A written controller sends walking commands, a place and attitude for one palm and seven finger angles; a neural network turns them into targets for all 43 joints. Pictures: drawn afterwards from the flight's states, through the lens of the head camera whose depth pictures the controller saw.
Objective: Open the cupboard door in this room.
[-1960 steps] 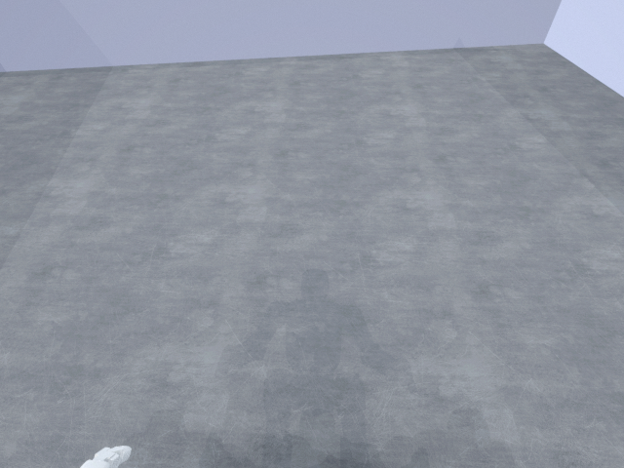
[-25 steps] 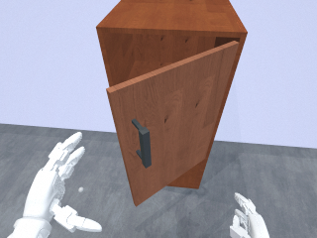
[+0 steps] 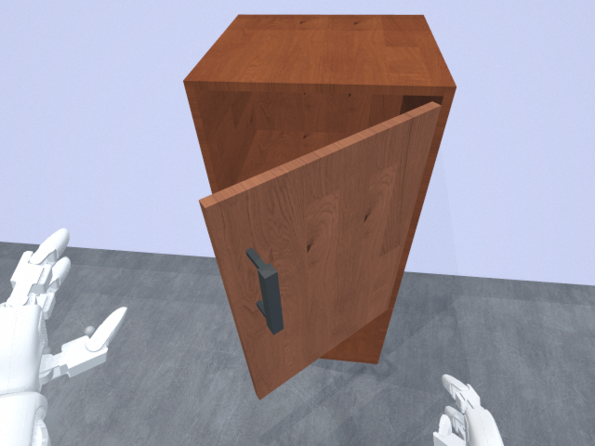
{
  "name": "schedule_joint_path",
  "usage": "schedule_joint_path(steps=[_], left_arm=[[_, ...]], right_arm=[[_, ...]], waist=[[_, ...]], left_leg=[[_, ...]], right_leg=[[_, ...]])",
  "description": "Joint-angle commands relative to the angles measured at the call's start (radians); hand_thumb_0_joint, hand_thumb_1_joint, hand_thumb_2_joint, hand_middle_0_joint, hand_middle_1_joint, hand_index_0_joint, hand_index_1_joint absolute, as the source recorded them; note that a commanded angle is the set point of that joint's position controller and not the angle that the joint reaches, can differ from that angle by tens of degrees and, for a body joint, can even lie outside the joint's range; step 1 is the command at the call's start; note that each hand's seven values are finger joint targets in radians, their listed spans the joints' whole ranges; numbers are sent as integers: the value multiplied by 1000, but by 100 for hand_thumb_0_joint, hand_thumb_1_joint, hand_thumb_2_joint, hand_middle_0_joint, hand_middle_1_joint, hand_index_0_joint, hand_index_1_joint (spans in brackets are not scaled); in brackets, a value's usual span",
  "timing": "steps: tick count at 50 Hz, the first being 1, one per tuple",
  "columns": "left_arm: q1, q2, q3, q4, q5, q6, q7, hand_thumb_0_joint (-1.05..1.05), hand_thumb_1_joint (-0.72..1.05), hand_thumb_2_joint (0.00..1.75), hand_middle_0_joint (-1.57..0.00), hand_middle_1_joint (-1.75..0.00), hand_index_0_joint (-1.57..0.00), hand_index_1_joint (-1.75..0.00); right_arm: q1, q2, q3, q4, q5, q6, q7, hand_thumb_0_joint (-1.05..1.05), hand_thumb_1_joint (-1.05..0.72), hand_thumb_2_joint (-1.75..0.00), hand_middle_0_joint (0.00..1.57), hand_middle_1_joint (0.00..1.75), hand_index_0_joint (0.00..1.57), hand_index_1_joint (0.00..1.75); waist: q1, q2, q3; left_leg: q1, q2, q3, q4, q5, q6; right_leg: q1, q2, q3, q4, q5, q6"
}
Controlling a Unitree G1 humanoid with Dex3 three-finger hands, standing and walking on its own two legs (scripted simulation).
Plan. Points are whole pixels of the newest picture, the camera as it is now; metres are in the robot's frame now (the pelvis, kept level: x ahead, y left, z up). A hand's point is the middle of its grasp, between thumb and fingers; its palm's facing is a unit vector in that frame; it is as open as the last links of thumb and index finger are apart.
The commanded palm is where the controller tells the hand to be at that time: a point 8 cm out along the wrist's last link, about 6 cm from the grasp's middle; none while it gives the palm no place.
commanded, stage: draw the hand back to the body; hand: left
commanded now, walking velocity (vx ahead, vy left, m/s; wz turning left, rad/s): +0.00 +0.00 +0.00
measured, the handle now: (264, 292) +0.32 +0.09 +0.04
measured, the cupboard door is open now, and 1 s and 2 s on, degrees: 42 42 42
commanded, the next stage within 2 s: step back with the hand held close in 0.52 s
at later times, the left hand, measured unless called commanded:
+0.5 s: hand (84, 318) +0.19 +0.25 +0.15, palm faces +0.46 -0.80 -0.38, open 7.5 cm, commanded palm +0.15 +0.29 +0.17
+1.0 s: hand (60, 344) +0.16 +0.26 +0.15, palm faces +0.33 -0.80 -0.50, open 7.4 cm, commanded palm +0.11 +0.30 +0.18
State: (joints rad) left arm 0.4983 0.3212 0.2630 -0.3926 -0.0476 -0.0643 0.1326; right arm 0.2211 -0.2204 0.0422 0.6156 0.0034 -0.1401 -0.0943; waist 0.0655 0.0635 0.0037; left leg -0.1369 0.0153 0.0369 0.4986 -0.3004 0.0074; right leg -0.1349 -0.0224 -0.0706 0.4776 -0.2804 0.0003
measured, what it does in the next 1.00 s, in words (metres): stands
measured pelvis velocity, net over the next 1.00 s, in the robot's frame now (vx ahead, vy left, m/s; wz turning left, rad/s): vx -0.04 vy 0.01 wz -0.04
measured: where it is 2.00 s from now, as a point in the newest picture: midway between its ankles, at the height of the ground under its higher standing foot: outside the picture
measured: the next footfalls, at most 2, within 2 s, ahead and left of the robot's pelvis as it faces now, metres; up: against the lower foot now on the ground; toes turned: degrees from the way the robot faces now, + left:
right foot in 1.84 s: -0.32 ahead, -0.11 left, +0.00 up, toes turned -4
left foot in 2.00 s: -0.13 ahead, +0.08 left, +0.00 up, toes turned -3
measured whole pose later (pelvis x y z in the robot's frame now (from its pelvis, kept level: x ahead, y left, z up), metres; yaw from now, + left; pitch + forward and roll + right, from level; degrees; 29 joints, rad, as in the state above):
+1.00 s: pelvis -0.04 +0.01 +0.00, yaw -2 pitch -1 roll -1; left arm 0.57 0.40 0.38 -0.47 -0.05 -0.14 0.12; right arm 0.16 -0.24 -0.02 0.56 0.01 0.00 -0.09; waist 0.01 0.03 0.05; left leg -0.24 0.02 0.07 0.47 -0.21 0.02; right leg -0.24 -0.02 -0.03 0.42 -0.17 0.01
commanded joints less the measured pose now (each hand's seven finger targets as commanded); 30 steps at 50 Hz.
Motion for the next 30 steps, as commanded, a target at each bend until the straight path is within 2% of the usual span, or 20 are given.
schedule_joint_path(steps=[1, 2, 5, 7, 10, 11, 12, 13, 14, 19, 20, 22, 25, 26, 30], left_arm=[[-90, 181, 152, -200, -2, -67, 15, 0, 69, 81, -19, -30, -19, -30], [-98, 185, 160, -195, -4, -67, 15, 0, 73, 82, -19, -30, -19, -30], [-132, 215, 197, -204, -3, -74, 17, 0, 83, 87, -20, -30, -20, -30], [-154, 223, 212, -213, -7, -77, 17, 0, 90, 90, -20, -30, -20, -30], [-110, 167, 166, -155, -9, -69, 5, 0, 90, 90, -20, -30, -20, -30], [-105, 154, 152, -138, -12, -64, 1, 0, 90, 90, -20, -30, -20, -30], [-116, 157, 152, -144, -12, -64, -2, 0, 90, 90, -20, -30, -20, -30], [-127, 165, 156, -145, -12, -65, -2, 0, 90, 90, -20, -30, -20, -30], [-139, 173, 161, -158, -10, -69, -2, 0, 90, 90, -20, -30, -20, -30], [-135, 209, 197, -191, -10, -77, 1, 0, 90, 90, -20, -30, -20, -30], [-134, 223, 207, -185, -8, -76, 2, 0, 90, 90, -20, -30, -20, -30], [-138, 209, 196, -198, -10, -77, 1, 0, 90, 90, -20, -30, -20, -30], [-136, 208, 195, -180, -9, -78, 3, 0, 90, 90, -20, -30, -20, -30], [-140, 192, 179, -186, -10, -78, 1, 0, 90, 90, -20, -30, -20, -30], [-127, 194, 186, -141, -10, -78, 0, 0, 90, 90, -20, -30, -20, -30]], right_arm=[[-143, -105, -45, -158, -3, -51, -4, 0, -90, -90, 20, 30, 20, 30], [-145, -103, -45, -155, -4, -48, -3, 0, -90, -90, 20, 30, 20, 30], [-153, -106, -49, -144, -4, -48, -1, 0, -90, -90, 20, 30, 20, 30], [-152, -105, -51, -142, -5, -46, 1, 0, -90, -90, 20, 30, 20, 30], [-151, -108, -56, -137, -4, -41, 7, 0, -90, -90, 20, 30, 20, 30], [-152, -109, -57, -136, -4, -35, 10, 0, -90, -90, 20, 30, 20, 30], [-152, -112, -60, -138, -2, -29, 13, 0, -90, -90, 20, 30, 20, 30], [-155, -112, -62, -138, -2, -26, 13, 0, -90, -90, 20, 30, 20, 30], [-158, -113, -64, -138, -3, -25, 12, 0, -90, -90, 20, 30, 20, 30], [-164, -105, -62, -140, -8, -24, 11, 0, -90, -90, 20, 30, 20, 30], [-169, -106, -62, -138, -9, -24, 8, 0, -90, -90, 20, 30, 20, 30], [-168, -100, -62, -137, -5, -24, 9, 0, -90, -90, 20, 30, 20, 30], [-172, -102, -62, -132, -6, -29, 9, 0, -90, -90, 20, 30, 20, 30], [-171, -101, -61, -132, -4, -27, 10, 0, -90, -90, 20, 30, 20, 30], [-169, -106, -65, -126, -5, -28, 10, 0, -90, -90, 20, 30, 20, 30]], waist=[[5, -16, -54], [5, -21, -52], [8, 21, -55], [7, 16, -64], [4, -11, -45], [-1, -39, -22], [-1, -31, -28], [-1, -51, -28], [-1, -32, -42], [12, -26, -92], [15, -18, -83], [9, 7, -79], [9, 13, -47], [4, 14, -43], [7, -18, -26]], left_leg=[[4, 8, -23, -114, 270, 7], [9, 8, -19, -115, 272, 8], [33, 6, -15, -118, 306, 7], [43, 5, -14, -121, 319, 7], [55, 9, -10, -123, 359, 10], [49, 11, -9, -127, 349, 10], [53, 11, -8, -129, 343, 12], [56, 10, -6, -130, 329, 13], [63, 8, -4, -129, 319, 15], [75, 2, -5, -126, 357, 15], [71, 1, -4, -125, 361, 14], [78, 2, -1, -127, 345, 12], [69, 2, -2, -132, 328, 10], [74, 4, -2, -135, 318, 9], [64, 4, -5, -144, 295, 11]], right_leg=[[54, 15, 24, -98, 230, -18], [56, 16, 24, -104, 234, -17], [68, 15, 28, -118, 264, -19], [76, 15, 28, -118, 280, -16], [72, 16, 25, -126, 310, -14], [64, 18, 25, -129, 305, -9], [64, 18, 28, -133, 298, -9], [61, 18, 29, -138, 292, -7], [64, 17, 33, -140, 287, -8], [104, 15, 37, -134, 336, -11], [108, 14, 40, -137, 345, -13], [96, 14, 42, -143, 329, -10], [84, 16, 39, -156, 308, -12], [77, 16, 39, -157, 293, -10], [74, 20, 37, -167, 269, -11]])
